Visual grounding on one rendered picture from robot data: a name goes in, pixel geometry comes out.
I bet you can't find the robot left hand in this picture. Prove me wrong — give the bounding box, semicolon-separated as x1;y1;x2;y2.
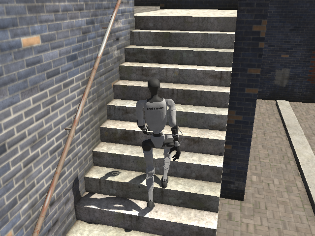
143;126;153;135

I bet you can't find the robot right hand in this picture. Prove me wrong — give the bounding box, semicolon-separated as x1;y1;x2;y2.
169;146;181;161

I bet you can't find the robot right forearm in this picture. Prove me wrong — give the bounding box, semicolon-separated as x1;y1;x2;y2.
171;120;180;147

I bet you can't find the robot left forearm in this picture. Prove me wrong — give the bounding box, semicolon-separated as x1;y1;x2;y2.
137;121;147;131

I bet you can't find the robot torso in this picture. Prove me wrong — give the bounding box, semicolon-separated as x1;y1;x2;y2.
144;99;167;148

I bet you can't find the right robot upper arm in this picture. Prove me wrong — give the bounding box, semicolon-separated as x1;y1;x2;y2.
165;99;176;127

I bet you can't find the left robot upper arm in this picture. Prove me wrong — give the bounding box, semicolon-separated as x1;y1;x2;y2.
136;100;145;126

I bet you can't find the robot left thigh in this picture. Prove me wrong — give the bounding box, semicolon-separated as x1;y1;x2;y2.
142;139;155;176

